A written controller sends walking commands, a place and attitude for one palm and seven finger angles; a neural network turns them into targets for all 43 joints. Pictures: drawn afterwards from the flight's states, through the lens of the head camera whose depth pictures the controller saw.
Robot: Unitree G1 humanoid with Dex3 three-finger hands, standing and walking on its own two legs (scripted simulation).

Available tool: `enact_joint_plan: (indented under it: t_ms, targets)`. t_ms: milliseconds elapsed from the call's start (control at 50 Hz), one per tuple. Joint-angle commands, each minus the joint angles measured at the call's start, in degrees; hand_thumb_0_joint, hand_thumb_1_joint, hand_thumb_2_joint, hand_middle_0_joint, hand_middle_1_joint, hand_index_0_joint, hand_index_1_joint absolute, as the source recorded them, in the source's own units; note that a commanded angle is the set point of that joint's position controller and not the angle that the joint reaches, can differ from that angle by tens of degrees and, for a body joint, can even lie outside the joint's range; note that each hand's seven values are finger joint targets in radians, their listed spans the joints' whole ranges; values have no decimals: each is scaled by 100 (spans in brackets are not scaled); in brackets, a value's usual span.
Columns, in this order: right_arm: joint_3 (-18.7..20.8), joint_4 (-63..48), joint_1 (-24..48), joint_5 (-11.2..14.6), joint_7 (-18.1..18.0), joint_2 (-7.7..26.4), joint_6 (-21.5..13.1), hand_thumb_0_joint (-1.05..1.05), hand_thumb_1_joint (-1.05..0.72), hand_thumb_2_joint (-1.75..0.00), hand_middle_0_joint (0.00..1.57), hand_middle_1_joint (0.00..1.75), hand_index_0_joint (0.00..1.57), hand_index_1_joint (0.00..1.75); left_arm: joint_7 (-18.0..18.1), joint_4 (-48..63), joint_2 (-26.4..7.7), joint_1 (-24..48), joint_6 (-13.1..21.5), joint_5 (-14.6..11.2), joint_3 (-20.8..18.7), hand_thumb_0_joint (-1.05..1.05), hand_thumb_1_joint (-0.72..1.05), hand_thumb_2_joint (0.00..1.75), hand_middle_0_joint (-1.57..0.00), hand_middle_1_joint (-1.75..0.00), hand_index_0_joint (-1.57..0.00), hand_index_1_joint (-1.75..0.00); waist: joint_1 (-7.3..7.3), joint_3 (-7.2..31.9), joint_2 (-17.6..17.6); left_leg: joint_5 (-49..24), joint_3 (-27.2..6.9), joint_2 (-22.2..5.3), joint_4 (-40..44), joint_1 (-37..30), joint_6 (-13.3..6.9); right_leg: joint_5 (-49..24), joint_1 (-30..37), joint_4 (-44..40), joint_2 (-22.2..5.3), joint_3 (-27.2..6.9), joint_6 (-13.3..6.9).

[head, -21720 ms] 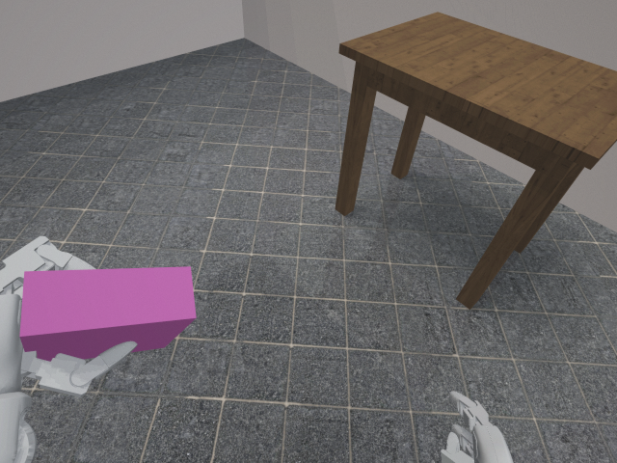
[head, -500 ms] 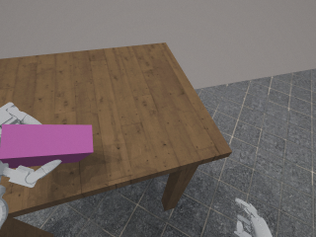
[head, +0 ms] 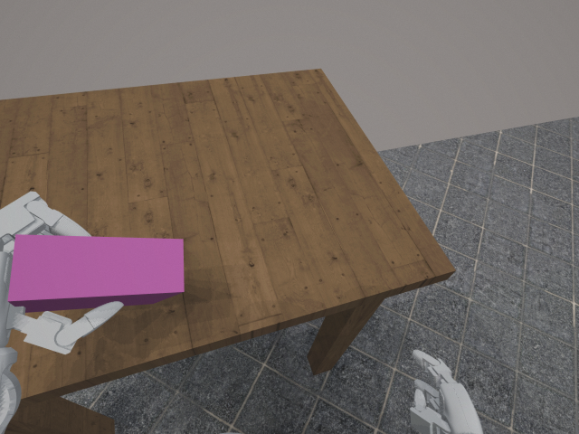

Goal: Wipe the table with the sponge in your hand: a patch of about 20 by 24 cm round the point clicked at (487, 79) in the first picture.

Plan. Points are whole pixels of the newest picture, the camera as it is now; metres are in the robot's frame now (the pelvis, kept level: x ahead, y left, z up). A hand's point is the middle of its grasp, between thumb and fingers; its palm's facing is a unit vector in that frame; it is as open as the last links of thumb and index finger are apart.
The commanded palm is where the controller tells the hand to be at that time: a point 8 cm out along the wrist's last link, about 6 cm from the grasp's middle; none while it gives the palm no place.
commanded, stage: come to a stop and stand still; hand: left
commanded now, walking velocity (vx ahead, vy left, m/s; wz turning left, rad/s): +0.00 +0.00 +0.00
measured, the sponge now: (124, 276) +0.24 +0.21 +0.13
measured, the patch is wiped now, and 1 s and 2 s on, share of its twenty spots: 0.00 0.00 0.00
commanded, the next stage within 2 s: look again from close up in 0.04 s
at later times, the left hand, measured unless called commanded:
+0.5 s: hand (85, 291) +0.21 +0.22 +0.16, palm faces +0.33 -0.87 -0.37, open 9.6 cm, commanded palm +0.15 +0.26 +0.18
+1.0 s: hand (175, 253) +0.26 +0.16 +0.16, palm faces +0.25 -0.89 -0.38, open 9.6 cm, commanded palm +0.20 +0.20 +0.18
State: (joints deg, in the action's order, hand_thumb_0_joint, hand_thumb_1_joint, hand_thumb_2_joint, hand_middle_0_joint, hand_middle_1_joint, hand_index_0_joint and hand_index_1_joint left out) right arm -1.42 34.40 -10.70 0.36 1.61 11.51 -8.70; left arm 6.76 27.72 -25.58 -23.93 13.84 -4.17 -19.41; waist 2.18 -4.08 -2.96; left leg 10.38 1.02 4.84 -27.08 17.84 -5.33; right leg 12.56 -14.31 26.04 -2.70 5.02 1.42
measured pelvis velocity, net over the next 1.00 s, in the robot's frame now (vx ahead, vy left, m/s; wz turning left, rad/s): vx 0.02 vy -0.07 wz -0.06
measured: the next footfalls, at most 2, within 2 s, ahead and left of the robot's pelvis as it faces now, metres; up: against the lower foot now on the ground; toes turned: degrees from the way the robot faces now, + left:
none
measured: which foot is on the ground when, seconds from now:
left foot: down 0.00-1.00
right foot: down 0.00-1.00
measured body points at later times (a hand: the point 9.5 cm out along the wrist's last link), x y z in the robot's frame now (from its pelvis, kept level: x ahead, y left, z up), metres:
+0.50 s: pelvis -0.01 -0.02 +0.00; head +0.01 +0.00 +0.45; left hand +0.18 +0.27 +0.18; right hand +0.18 -0.25 -0.06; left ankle +0.04 +0.05 -0.74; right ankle +0.01 -0.14 -0.74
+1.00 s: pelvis +0.02 -0.07 +0.00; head +0.04 -0.05 +0.45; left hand +0.24 +0.20 +0.18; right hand +0.19 -0.30 -0.07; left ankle +0.04 +0.05 -0.74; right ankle +0.01 -0.14 -0.74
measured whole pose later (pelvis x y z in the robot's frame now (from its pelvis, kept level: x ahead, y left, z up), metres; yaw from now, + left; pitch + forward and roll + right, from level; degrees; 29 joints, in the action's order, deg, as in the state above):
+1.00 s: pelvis +0.02 -0.07 +0.00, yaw -4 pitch +1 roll -1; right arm -1.1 32.1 -10.7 0.7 -1.1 11.0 -5.3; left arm 5.6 29.2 -23.3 -26.5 7.5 -5.3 -19.4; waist -0.3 -1.6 -1.2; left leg 13.0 1.8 -1.7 -27.0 14.7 -0.1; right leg 12.6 -11.0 22.8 4.0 3.6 -3.7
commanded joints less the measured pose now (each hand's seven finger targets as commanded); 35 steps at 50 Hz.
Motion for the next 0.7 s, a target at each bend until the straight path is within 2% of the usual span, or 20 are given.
enact_joint_plan:
  t_ms: [0,60,80,100,160,180,260,280,300,340,360,380,460,480,500,540,560,580,660,680]
  targets:
    - [436,-868,412,58,-104,915,-304,0,-90,-90,20,30,20,30,126,1278,-978,257,414,-157,-836,0,10,130,-120,-160,-120,-160,-31,1390,854,-1080,-1259,-1132,748,-642,788,-242,425,21,-143,-390,-239]
    - [443,-856,478,100,-116,939,-292,0,-90,-90,20,30,20,30,108,1100,-1005,99,374,-170,-902,0,10,130,-120,-160,-120,-160,-38,1313,943,-1101,-1250,-1140,813,-707,806,-188,357,27,-133,-420,-240]
    - [419,-861,425,78,-121,878,-273,0,-90,-90,20,30,20,30,69,1096,-778,90,385,-180,-714,0,10,130,-120,-160,-120,-160,-32,1264,796,-974,-1226,-1154,853,-624,809,-176,394,-49,-142,-379,-233]
    - [444,-888,421,93,-125,924,-277,0,-90,-90,20,30,20,30,66,1126,-920,113,372,-185,-814,0,10,130,-120,-160,-120,-160,-39,1241,723,-889,-1210,-1128,819,-544,787,-241,464,-90,-171,-411,-235]
    - [427,-913,563,152,-130,924,-280,0,-90,-90,20,30,20,30,67,1170,-897,173,334,-173,-777,0,10,130,-120,-160,-120,-160,-69,1164,759,-279,-1197,-1077,899,-518,746,-173,472,-176,-184,-514,-249]
    - [401,-906,523,112,-143,882,-267,0,-90,-90,20,30,20,30,42,1191,-695,179,359,-162,-610,0,10,130,-120,-160,-120,-160,-65,1120,756,5,-1196,-1104,975,-401,713,-151,526,-228,-174,-483,-243]
    - [398,-955,622,154,-178,902,-283,0,-90,-90,20,30,20,30,91,1253,-974,285,284,-115,-816,0,10,130,-120,-160,-120,-160,-87,1009,851,621,-1195,-1025,972,-251,598,18,555,-373,-198,-637,-257]
    - [369,-950,562,116,-189,840,-275,0,-90,-90,20,30,20,30,64,1274,-699,305,306,-116,-610,0,10,130,-120,-160,-120,-160,-95,1004,808,726,-1165,-1032,990,-186,563,-12,605,-421,-200,-588,-255]
    - [390,-986,538,124,-200,884,-298,0,-90,-90,20,30,20,30,76,1288,-894,326,291,-114,-745,0,10,130,-120,-160,-120,-160,-98,995,782,661,-1181,-993,943,-162,553,-46,620,-445,-218,-634,-268]
    - [375,-993,541,118,-209,860,-310,0,-90,-90,20,30,20,30,62,1275,-829,308,258,-137,-709,0,10,130,-120,-160,-120,-160,-115,958,706,544,-1141,-953,845,-235,533,-37,539,-573,-254,-695,-288]
    - [373,-980,616,141,-223,883,-282,0,-90,-90,20,30,20,30,112,1158,-978,251,210,-117,-848,0,10,130,-120,-160,-120,-160,-111,926,778,602,-1127,-953,851,-330,543,78,439,-624,-243,-733,-293]
    - [351,-956,548,104,-227,835,-261,0,-90,-90,20,30,20,30,80,1168,-645,294,232,-131,-606,0,10,130,-120,-160,-120,-160,-115,928,689,654,-1120,-981,896,-279,526,61,495,-636,-224,-662,-286]
    - [364,-973,604,141,-253,876,-272,0,-90,-90,20,30,20,30,112,1077,-812,238,144,-117,-737,0,10,130,-120,-160,-120,-160,-125,933,748,465,-1038,-932,793,-457,512,16,445,-757,-242,-771,-306]
    - [333,-955,549,96,-255,829,-252,0,-90,-90,20,30,20,30,76,1113,-511,290,163,-129,-500,0,10,130,-120,-160,-120,-160,-128,951,699,505,-1018,-976,859,-462,502,8,450,-766,-194,-710,-294]
    - [352,-980,551,105,-273,841,-272,0,-90,-90,20,30,20,30,80,1122,-671,358,153,-122,-614,0,10,130,-120,-160,-120,-160,-125,933,624,485,-1057,-1003,905,-470,511,-14,438,-754,-164,-719,-279]
    - [347,-991,551,95,-289,820,-263,0,-90,-90,20,30,20,30,61,1125,-578,440,128,-122,-549,0,10,130,-120,-160,-120,-160,-134,909,551,548,-1060,-1079,973,-542,514,20,373,-746,-112,-714,-259]
    - [327,-985,654,109,-299,818,-235,0,-90,-90,20,30,20,30,105,1038,-715,448,77,-112,-674,0,10,130,-120,-160,-120,-160,-123,869,653,788,-1093,-1118,1087,-546,527,184,310,-717,-63,-706,-240]
    - [306,-980,593,66,-302,778,-204,0,-90,-90,20,30,20,30,70,1089,-411,539,90,-97,-413,0,10,130,-120,-160,-120,-160,-131,823,640,962,-1113,-1183,1186,-432,498,129,351,-675,-14,-646,-232]
    - [318,-1040,683,82,-317,762,-173,0,-90,-90,20,30,20,30,114,1139,-729,662,0,-59,-658,0,10,130,-120,-160,-120,-160,-122,876,793,1050,-1092,-1258,1220,-470,467,102,391,-626,11,-712,-231]
    - [293,-1036,618,40,-312,716,-139,0,-90,-90,20,30,20,30,81,1156,-426,685,2,-65,-418,0,10,130,-120,-160,-120,-160,-135,849,741,1084,-1060,-1275,1216,-370,432,33,440,-639,31,-672,-240]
